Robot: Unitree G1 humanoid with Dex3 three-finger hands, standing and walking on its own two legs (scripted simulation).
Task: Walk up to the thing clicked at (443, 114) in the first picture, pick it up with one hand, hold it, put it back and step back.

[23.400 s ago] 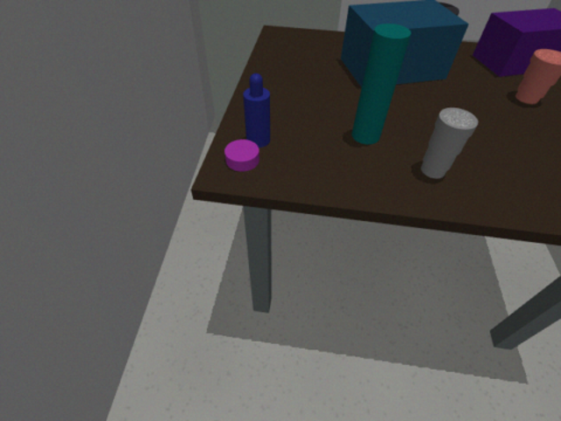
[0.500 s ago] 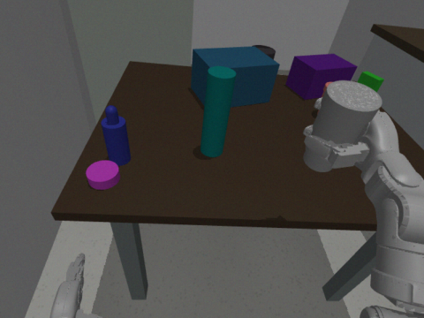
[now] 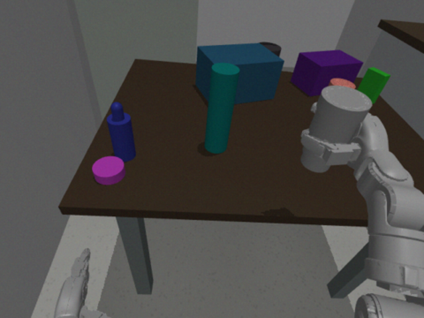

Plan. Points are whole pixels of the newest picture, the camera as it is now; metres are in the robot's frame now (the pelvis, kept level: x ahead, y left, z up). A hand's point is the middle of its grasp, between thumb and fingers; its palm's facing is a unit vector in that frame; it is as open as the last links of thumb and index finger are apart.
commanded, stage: crouch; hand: right
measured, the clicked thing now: (328, 133) +0.37 -0.17 +0.23
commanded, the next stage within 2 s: lower in 1.06 s
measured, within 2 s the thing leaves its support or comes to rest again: neither
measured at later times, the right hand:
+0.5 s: hand (298, 132) +0.46 -0.15 +0.16, palm faces +0.04 +1.00 +0.01, open 9.0 cm
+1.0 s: hand (291, 133) +0.50 -0.16 +0.13, palm faces +0.03 +1.00 +0.01, open 9.0 cm
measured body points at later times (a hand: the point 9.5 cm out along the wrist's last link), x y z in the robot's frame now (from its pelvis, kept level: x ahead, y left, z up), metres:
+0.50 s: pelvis -0.01 -0.01 +0.00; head +0.01 +0.00 +0.44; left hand +0.13 +0.25 -0.07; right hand +0.45 -0.21 +0.16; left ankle +0.01 +0.13 -0.73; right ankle +0.03 -0.14 -0.73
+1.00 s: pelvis +0.01 -0.01 -0.01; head +0.06 -0.02 +0.43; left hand +0.14 +0.26 -0.07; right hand +0.49 -0.21 +0.13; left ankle +0.02 +0.13 -0.73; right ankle +0.03 -0.14 -0.73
